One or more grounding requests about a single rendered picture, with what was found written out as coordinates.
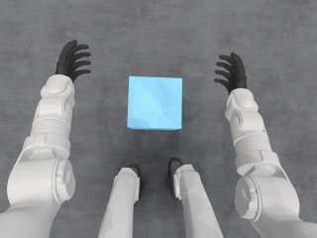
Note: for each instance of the robot right thigh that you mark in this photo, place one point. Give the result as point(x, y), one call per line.
point(199, 217)

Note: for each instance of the robot right upper arm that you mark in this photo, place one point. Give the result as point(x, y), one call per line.
point(271, 205)

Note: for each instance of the robot thigh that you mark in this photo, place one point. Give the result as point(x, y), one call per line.
point(118, 217)
point(199, 217)

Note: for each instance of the robot left upper arm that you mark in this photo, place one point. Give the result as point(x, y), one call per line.
point(37, 189)

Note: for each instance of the robot left hand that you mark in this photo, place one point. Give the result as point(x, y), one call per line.
point(67, 63)

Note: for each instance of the robot left thigh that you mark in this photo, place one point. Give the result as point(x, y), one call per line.
point(118, 217)

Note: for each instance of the robot left forearm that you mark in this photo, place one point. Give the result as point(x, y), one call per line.
point(49, 136)

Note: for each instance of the carton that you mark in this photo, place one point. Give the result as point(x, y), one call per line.
point(154, 103)

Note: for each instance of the robot right hand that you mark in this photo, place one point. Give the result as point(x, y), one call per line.
point(237, 76)

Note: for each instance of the robot right forearm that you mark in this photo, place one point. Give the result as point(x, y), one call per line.
point(254, 154)

